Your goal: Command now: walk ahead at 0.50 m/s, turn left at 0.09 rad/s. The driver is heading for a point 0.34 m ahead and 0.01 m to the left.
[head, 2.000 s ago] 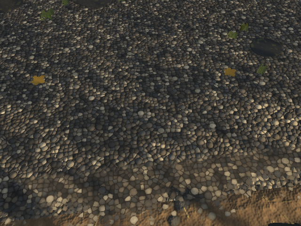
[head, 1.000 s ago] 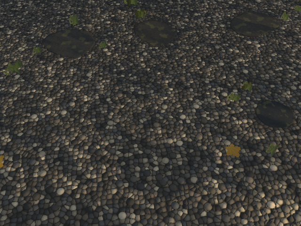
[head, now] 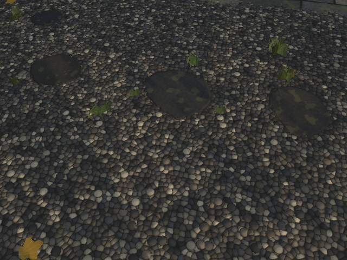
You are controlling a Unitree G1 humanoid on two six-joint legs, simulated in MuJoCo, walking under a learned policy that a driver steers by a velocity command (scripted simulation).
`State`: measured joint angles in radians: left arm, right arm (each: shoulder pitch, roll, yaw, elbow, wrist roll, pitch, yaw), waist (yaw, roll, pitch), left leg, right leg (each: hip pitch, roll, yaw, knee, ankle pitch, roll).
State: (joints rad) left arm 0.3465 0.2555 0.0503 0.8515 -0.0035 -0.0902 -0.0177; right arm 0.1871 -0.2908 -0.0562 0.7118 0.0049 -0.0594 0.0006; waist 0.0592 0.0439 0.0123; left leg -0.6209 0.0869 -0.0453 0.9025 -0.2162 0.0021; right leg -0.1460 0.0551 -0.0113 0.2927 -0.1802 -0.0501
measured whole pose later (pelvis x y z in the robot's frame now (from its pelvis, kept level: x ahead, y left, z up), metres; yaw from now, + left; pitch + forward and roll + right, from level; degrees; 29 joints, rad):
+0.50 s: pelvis +0.22 +0.07 +0.00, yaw +0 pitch +2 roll +0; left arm 0.16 0.29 0.04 0.83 0.00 -0.02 0.02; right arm 0.20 -0.25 -0.04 0.81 -0.02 -0.06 0.02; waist -0.02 -0.04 0.04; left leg -0.26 -0.05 0.04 0.37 -0.14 0.07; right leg -0.50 -0.07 0.04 0.80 -0.29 0.06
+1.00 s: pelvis +0.29 +0.04 -0.01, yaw +0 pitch -1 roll +0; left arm 0.13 0.24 0.04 0.97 0.00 0.00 0.02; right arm 0.18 -0.25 -0.03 0.97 -0.01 0.01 -0.02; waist 0.00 0.00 0.04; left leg -0.15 -0.01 0.03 0.48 -0.31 0.01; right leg -0.24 -0.02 0.01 0.51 -0.25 0.01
